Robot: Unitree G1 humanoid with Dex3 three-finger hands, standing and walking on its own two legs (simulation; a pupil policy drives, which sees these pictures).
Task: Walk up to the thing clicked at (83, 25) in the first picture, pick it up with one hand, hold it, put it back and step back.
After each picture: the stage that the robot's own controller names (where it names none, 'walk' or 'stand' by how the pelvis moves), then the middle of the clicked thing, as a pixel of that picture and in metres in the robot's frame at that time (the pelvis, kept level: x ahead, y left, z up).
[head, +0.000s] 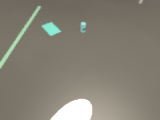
stand; (83, 27) +1.69 -0.07 -0.72
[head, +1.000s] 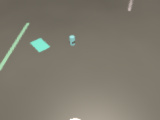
walk; (72, 40) +1.57 +0.18 -0.70
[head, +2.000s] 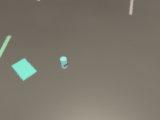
walk; (63, 62) +1.04 +0.23 -0.72
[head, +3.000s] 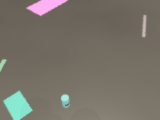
walk; (65, 101) +0.64 +0.17 -0.72
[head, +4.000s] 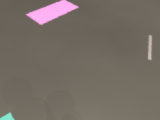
walk; out of the picture +0.43 +0.09 -0.70
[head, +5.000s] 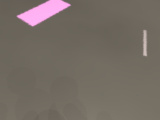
stand; out of the picture +0.37 +0.11 -0.72
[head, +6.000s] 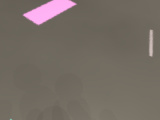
stand; out of the picture +0.37 +0.10 -0.73
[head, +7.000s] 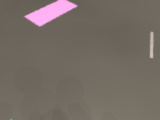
stand; out of the picture +0.37 +0.10 -0.73
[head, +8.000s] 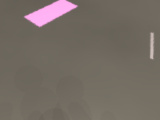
stand; out of the picture +0.36 +0.10 -0.73
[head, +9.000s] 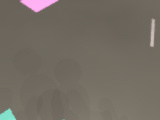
go down; out of the picture +0.37 +0.10 -0.72
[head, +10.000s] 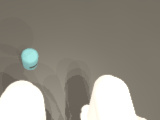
go down; (30, 59) +0.45 +0.15 -0.30
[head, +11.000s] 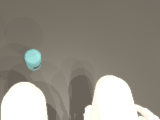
close in; (33, 60) +0.45 +0.14 -0.30
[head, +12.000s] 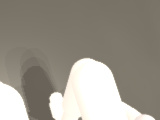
close in; out of the picture +0.45 +0.19 -0.23
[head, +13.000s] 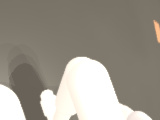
close; out of the picture +0.45 +0.20 -0.23
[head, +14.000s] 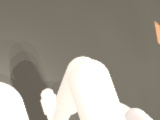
lift; out of the picture +0.43 +0.19 -0.24
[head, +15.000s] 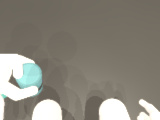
lift; (30, 80) +0.33 +0.16 -0.02
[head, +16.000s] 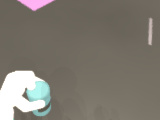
hold; (40, 99) +0.30 +0.14 -0.01
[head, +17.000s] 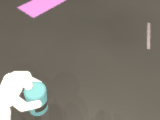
hold; (37, 99) +0.30 +0.15 -0.01
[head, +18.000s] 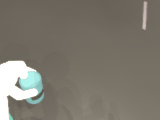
crouch; (32, 88) +0.34 +0.15 -0.05
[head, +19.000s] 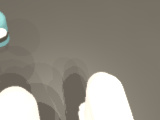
lower; out of the picture +0.51 +0.19 -0.08
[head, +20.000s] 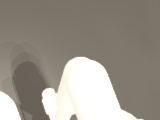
lower; out of the picture +0.46 +0.25 -0.23
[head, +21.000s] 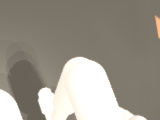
lower; out of the picture +0.46 +0.24 -0.24
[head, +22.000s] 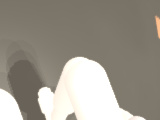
lower; out of the picture +0.46 +0.24 -0.24
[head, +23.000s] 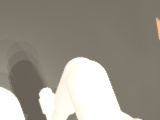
lower; out of the picture +0.46 +0.23 -0.25
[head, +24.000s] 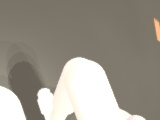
open; out of the picture +0.45 +0.20 -0.25
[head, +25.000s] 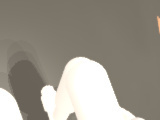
stand; out of the picture +0.45 +0.20 -0.25
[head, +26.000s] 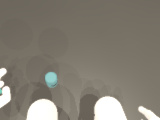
walk; (51, 80) +0.44 +0.12 -0.46
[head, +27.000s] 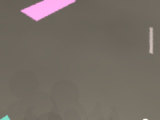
stand; out of the picture +0.38 +0.09 -0.66
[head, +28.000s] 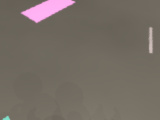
stand; out of the picture +0.39 +0.10 -0.67
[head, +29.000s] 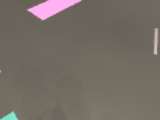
stand; out of the picture +0.39 +0.09 -0.70
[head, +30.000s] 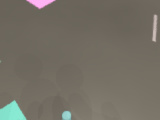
walk; (66, 117) +0.42 +0.09 -0.71
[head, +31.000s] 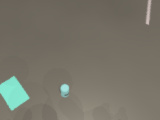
walk; (64, 90) +0.57 +0.09 -0.70
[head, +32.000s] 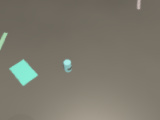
walk; (67, 65) +0.87 +0.17 -0.69
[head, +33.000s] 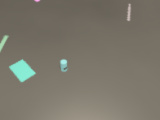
stand; (63, 65) +1.03 +0.14 -0.71
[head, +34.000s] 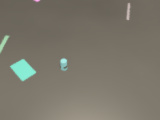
stand; (63, 64) +1.05 +0.14 -0.72
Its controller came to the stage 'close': yes
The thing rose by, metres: 0.71
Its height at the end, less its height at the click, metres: +0.00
